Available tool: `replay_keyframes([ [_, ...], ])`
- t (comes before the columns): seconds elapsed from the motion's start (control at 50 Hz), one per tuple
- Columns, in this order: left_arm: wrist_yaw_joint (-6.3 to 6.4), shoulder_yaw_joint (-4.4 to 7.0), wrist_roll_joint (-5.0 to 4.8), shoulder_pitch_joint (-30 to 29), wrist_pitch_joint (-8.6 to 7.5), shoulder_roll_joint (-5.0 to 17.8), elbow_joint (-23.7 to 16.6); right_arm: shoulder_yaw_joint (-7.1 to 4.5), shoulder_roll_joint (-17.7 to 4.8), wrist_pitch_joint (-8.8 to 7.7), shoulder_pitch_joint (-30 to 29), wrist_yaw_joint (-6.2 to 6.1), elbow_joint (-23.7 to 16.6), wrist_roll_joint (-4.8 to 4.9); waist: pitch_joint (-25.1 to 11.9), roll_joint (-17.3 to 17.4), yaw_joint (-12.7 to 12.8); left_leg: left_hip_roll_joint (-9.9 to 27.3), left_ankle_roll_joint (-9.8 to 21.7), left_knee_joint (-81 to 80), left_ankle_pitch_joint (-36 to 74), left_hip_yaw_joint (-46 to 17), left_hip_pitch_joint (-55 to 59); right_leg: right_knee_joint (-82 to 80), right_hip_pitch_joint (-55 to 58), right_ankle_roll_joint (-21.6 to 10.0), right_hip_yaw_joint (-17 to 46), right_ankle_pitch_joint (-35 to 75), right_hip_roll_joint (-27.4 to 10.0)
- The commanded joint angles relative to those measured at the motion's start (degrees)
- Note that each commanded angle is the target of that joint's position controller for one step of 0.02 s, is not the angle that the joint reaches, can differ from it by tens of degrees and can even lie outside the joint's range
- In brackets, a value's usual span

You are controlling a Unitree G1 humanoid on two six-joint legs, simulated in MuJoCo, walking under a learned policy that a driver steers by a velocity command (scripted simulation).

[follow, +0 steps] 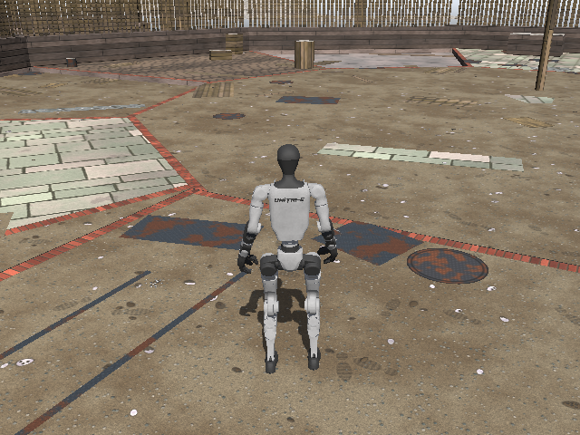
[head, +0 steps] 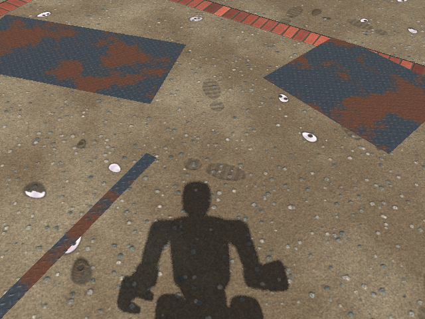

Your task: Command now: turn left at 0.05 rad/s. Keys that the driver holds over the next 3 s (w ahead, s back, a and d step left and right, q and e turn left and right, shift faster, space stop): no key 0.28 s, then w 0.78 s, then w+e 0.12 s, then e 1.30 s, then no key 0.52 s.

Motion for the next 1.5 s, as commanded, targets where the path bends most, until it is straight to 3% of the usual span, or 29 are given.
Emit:
replay_keyframes([
  [0.02,0.29,1.28,-0.24,-1.07,-0.85,5.53,-1.76,-2.19,-7.22,-0.74,-0.19,-0.36,-3.32,0.22,-1.43,1.23,-0.73,4.6,2.74,-6.89,8.15,-5.38,-0.91,-2.77,2.19,-0.55,1.95,4.58,-1.44],
  [0.28,1.62,1.52,-0.79,-1.01,0.2,5.93,3.62,-2.71,-6.35,-0.79,1.49,-0.57,0.85,0.61,-1.75,0.76,-0.48,3.13,2.13,-5.97,14.81,-3.22,0.55,-1.66,4.6,-0.85,2.16,7.95,-1.83],
  [0.32,1.71,1.62,-1.11,0.23,0.5,5.57,5.14,-3.28,-7.41,-0.45,3.84,-0.79,2.61,1.07,-1.73,2.38,-0.85,2.52,3.34,-7.64,-0.67,-3.38,0.51,0.64,3.19,-1.26,-0.74,-5.35,0.78],
  [0.38,1.46,1.61,-2.04,-4.3,-0.77,4.59,3.21,-4.44,-11.17,-0.94,7.78,-0.94,3.61,1.93,5.7,9.07,-3.65,11.35,9.85,-18.07,-28.85,-18.1,-0.43,11.15,-9.92,-3.05,-2.52,-14.99,3.39],
  [0.44,0.11,1.87,-3.18,-5.66,-3.59,5.03,1.85,-4.58,-11.46,-3.2,7.22,-1.07,4.62,2.27,8.67,11.01,-2.98,18.17,13.59,-20.45,-21.61,-26.53,2.72,16.39,-17.05,-7.29,3.08,-16.64,-0.9],
  [0.48,-0.96,1.98,-3.33,-1.07,-4.82,4.76,3.84,-4.45,-11.04,-3.37,2.77,-0.72,4.01,3.0,5.99,8.16,0.31,14.92,10.51,-17.59,-13.47,-18.95,0.85,5.48,-7.39,-8.77,1.44,-11.67,-0.49],
  [0.52,-1.2,3.2,-2.1,10.05,-4.71,6.11,9.47,-4.02,-9.42,-3.16,-0.89,-0.5,3.21,2.64,1.37,4.42,4.82,7.49,5.99,-8.04,-3.95,-8.36,-9.18,-0.36,13.51,-7.24,0.84,0.14,1.99],
  [0.54,-0.82,4.44,-1.84,16.56,-4.67,10.81,10.49,-3.0,-5.71,-3.56,-2.43,-0.5,1.68,2.33,-0.02,-8.06,6.5,0.27,1.29,10.66,-1.88,1.02,-18.2,-9.73,20.66,-11.14,18.63,-9.08,-8.94],
  [0.56,-1.33,5.01,-1.4,20.35,-5.0,14.76,10.62,-3.16,-5.86,-4.55,-2.78,-0.92,-0.16,2.97,-0.97,-18.81,7.16,-3.94,-0.36,25.84,-14.66,0.21,-29.27,-18.55,25.91,-18.77,41.72,-12.8,-19.57],
  [0.6,-0.96,2.84,-1.46,12.05,-5.56,7.83,7.71,-3.84,-8.65,-5.86,0.13,-0.25,1.93,4.12,3.64,-7.33,2.62,2.61,1.98,36.27,-7.77,-4.77,-35.6,-17.98,22.67,-16.74,34.71,-15.35,-18.01],
  [0.64,-1.16,2.21,-1.49,8.34,-5.53,7.08,6.23,-4.24,-8.66,-6.11,-0.72,-0.12,2.72,2.94,4.83,-4.03,0.97,6.26,2.77,32.85,1.82,-3.19,-35.06,-19.47,19.62,-13.23,25.43,-6.93,-14.75],
  [0.68,-1.06,1.43,-1.06,10.34,-5.0,5.27,6.94,-4.24,-7.31,-5.63,-1.03,0.51,3.07,2.29,3.45,-5.25,0.7,6.91,1.91,29.4,6.55,-0.96,-31.0,-20.05,17.93,-11.65,17.33,5.5,-11.24],
  [0.74,-0.15,1.42,-0.91,12.76,-4.39,6.72,7.49,-3.63,-5.35,-4.97,-5.27,0.85,1.81,2.15,3.57,-4.13,1.35,6.47,-0.07,22.13,11.09,1.41,-31.25,-20.52,17.35,-11.85,11.24,17.98,-9.64],
  [0.8,0.65,1.44,-0.97,13.48,-3.99,7.86,7.23,-2.65,-3.85,-5.18,-12.03,1.36,-0.17,2.5,5.06,-4.42,2.75,5.08,-0.77,10.03,18.2,3.0,-26.83,-22.42,13.67,-11.13,7.51,17.52,-8.18],
  [0.92,0.96,2.0,-2.02,17.11,-3.44,8.47,8.7,-2.27,-5.27,-5.95,-19.7,3.24,-2.59,3.07,8.1,-4.86,2.94,3.47,1.78,-0.64,19.47,2.96,-24.35,-21.3,19.31,-11.27,6.36,19.29,-12.02],
  [0.98,1.11,2.95,-1.86,15.3,-2.85,10.51,8.09,-3.66,-8.73,-6.19,-13.68,3.36,-1.24,2.71,1.87,-7.07,-2.18,-0.16,4.89,-1.5,14.04,5.05,-12.99,-11.1,23.19,-9.66,5.02,43.96,-12.7],
  [1.0,1.15,2.95,-1.54,14.2,-2.32,10.37,7.73,-4.94,-10.92,-6.04,-4.63,2.92,1.52,2.79,-3.71,-7.21,-7.04,-2.03,6.66,-2.1,13.97,6.34,-1.52,-0.9,21.39,-8.43,3.29,51.56,-10.74],
  [1.02,1.2,2.47,-1.07,13.39,-2.16,9.37,6.75,-6.0,-13.42,-5.73,6.46,2.19,4.54,2.55,-10.6,-5.96,-11.74,2.63,9.27,0.03,14.04,1.11,16.63,13.33,10.19,-6.75,2.61,43.85,-8.64],
  [1.04,0.51,0.36,-0.97,20.31,-3.08,1.83,5.53,-7.22,-19.04,-5.53,14.05,1.91,6.51,1.1,-21.2,8.33,-9.21,18.89,18.57,-2.48,1.81,-26.25,40.63,37.96,-13.7,-3.1,1.42,12.74,1.47],
  [1.06,-0.03,0.33,-1.96,19.95,-4.86,2.31,6.61,-5.81,-14.95,-5.39,14.1,1.99,7.21,1.55,-25.7,12.25,-9.22,23.64,20.23,-13.92,-5.68,-43.82,40.72,48.1,-20.91,-3.59,10.33,-18.97,5.34],
  [1.08,-0.29,2.03,-3.96,13.23,-5.83,7.75,4.06,-4.73,-11.84,-5.53,8.58,1.95,7.05,1.98,-14.29,9.81,-8.48,21.48,16.22,-15.78,-7.72,-35.24,31.65,51.45,-26.42,-4.75,11.16,-16.61,1.65],
  [1.12,0.54,2.5,-3.8,7.32,-5.78,7.7,2.42,-3.54,-8.06,-6.28,-0.32,2.17,6.37,1.57,-3.46,2.24,-4.39,17.43,12.5,-19.59,2.73,-19.08,12.4,45.48,-23.11,-5.22,8.51,-6.73,-3.77],
  [1.16,0.98,2.77,-3.04,10.96,-3.68,4.94,3.41,-3.09,-5.93,-7.31,-3.32,2.63,7.34,0.78,-1.82,5.12,-0.62,13.98,10.59,-22.88,7.32,-10.27,3.47,40.93,-15.86,-4.95,9.41,-2.83,-6.32],
  [1.22,1.59,3.05,-2.93,10.29,-1.71,3.68,2.44,-3.31,-7.33,-8.11,-2.47,2.2,9.62,0.13,1.79,4.3,0.7,13.41,11.27,-24.79,21.22,-2.04,-2.1,37.61,-16.54,-3.4,9.43,-0.11,-5.74],
  [1.3,0.87,3.06,-1.53,4.1,-1.97,3.53,-1.28,-3.44,-9.73,-7.4,-3.01,0.19,10.29,-0.19,2.01,3.74,0.38,10.93,9.74,-22.32,37.02,8.1,-1.71,21.5,-16.57,-1.7,6.32,12.71,-4.0],
  [1.36,-0.65,2.3,-1.17,-2.43,-2.01,2.16,-4.42,-3.63,-11.78,-6.12,-0.48,-1.33,11.07,0.53,0.72,2.58,-2.62,12.17,9.6,-20.01,38.99,9.77,3.13,12.19,-15.35,-1.55,2.93,18.29,-2.79],
  [1.42,-1.84,2.82,-1.12,-4.34,-1.41,3.98,-7.44,-4.18,-13.2,-4.18,0.36,-2.01,11.63,1.78,-0.4,3.27,-2.89,15.32,8.83,-14.96,40.41,9.27,11.13,8.46,-17.31,-2.87,2.41,12.4,-2.2],
  [1.46,-2.56,3.56,-0.99,-3.09,-1.21,5.73,-8.8,-4.68,-14.03,-2.87,-0.68,-2.44,11.04,2.53,-1.39,4.17,-1.65,16.3,7.48,-8.84,45.24,9.26,13.76,6.87,-15.57,-4.63,0.79,5.91,-0.42],
  [1.5,-2.63,5.45,-1.16,5.83,-1.72,9.17,-7.36,-4.64,-13.32,-1.63,-1.34,-2.81,10.01,2.73,-5.8,1.66,2.58,12.35,4.05,7.04,46.12,11.37,12.49,-1.33,-3.78,-7.66,-1.11,10.82,3.93],
])
Next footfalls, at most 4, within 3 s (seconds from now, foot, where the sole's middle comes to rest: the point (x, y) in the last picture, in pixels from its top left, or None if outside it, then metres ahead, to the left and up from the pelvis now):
1.02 left None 0.47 0.09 -0.77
1.52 right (268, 278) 0.67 -0.14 -0.77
2.00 left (204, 260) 0.73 0.07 -0.77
2.44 right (269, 311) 0.56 -0.14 -0.77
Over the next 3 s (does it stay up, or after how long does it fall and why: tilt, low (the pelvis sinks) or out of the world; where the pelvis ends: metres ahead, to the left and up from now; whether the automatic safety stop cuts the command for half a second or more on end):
stays up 0.62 -0.03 0.00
